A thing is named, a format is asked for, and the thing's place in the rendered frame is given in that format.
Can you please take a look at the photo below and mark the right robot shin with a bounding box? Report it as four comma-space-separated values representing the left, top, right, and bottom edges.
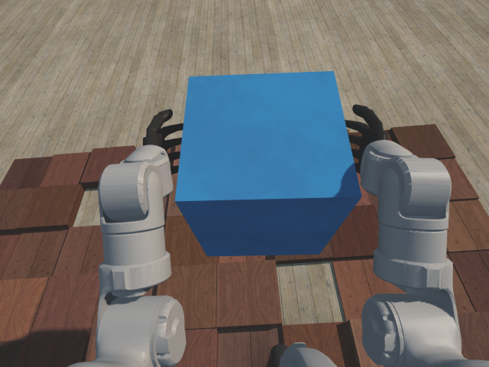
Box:
279, 343, 306, 367

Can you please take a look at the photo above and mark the carton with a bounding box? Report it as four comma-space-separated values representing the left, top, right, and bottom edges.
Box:
175, 71, 362, 257

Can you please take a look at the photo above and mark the right robot hand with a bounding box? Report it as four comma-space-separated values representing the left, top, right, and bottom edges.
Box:
345, 105, 388, 173

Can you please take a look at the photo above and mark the robot left forearm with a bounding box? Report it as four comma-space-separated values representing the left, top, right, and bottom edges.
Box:
96, 145, 173, 353

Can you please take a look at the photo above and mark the left robot hand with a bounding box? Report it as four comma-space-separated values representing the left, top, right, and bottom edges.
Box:
143, 109, 183, 174

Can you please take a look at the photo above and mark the robot left upper arm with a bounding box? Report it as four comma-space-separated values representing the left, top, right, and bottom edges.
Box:
67, 295, 186, 367

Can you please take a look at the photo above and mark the robot right upper arm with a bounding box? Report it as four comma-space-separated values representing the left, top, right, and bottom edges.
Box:
361, 294, 489, 367

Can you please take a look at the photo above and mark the robot right forearm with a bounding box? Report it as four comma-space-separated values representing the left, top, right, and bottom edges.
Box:
360, 140, 462, 348

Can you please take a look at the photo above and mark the right robot thigh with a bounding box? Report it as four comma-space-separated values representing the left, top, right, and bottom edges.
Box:
280, 348, 337, 367

